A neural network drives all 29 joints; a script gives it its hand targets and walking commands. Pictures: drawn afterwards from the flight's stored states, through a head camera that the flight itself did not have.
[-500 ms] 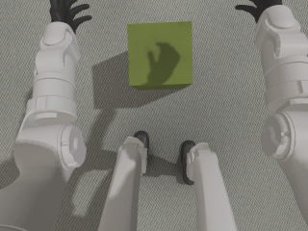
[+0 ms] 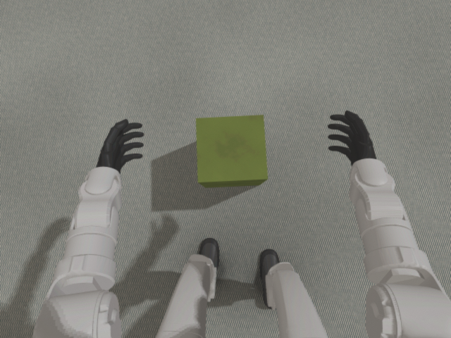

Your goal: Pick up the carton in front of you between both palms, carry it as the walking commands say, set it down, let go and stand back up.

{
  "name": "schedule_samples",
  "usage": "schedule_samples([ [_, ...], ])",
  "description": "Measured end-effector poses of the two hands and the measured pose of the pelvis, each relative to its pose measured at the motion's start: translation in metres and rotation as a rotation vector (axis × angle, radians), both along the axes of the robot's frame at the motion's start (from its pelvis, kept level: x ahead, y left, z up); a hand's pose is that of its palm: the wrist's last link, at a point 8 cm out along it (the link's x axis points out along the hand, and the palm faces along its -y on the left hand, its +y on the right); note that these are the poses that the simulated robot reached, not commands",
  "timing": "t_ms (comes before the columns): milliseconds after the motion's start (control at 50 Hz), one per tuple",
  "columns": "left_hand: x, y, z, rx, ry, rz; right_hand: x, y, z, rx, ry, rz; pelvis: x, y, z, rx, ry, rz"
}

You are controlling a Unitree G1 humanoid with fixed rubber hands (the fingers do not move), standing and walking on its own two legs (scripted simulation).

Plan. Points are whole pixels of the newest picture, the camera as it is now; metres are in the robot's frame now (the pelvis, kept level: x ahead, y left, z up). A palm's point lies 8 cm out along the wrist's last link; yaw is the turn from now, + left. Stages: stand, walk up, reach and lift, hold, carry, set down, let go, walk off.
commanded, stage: let go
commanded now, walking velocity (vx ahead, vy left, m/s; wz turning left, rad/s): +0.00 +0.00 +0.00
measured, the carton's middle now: (231, 155) +0.49 +0.04 -0.58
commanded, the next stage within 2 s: stand in 1.00 s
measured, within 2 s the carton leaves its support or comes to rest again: neither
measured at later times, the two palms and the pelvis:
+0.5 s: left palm (75, 282) +0.21 +0.23 -0.01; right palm (436, 269) +0.24 -0.24 -0.01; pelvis +0.04 -0.01 +0.06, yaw +1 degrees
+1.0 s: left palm (69, 285) +0.21 +0.23 +0.00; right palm (447, 295) +0.21 -0.24 +0.00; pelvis +0.05 -0.01 +0.06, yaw +2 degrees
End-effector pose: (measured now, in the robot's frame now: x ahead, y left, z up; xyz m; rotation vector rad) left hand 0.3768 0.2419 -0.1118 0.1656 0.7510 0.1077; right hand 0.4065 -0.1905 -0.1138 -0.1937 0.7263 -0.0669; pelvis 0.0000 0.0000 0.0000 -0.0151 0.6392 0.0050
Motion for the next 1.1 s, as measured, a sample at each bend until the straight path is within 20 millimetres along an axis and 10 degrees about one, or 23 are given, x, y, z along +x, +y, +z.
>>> schedule_samples([
  [500,-0.169,-0.015,0.103,-0.011,0.038,0.006,-0.164,-0.045,0.100,0.015,0.040,0.013,0.044,-0.013,0.063,0.027,-0.519,0.016],
  [920,-0.171,-0.020,0.111,-0.009,0.055,-0.022,-0.190,-0.050,0.115,0.018,0.070,0.008,0.050,-0.014,0.065,0.033,-0.738,0.011],
  [1100,-0.174,0.013,0.105,0.108,0.068,0.029,-0.200,-0.067,0.100,-0.099,0.120,-0.013,0.054,-0.008,0.061,0.026,-0.674,0.017],
])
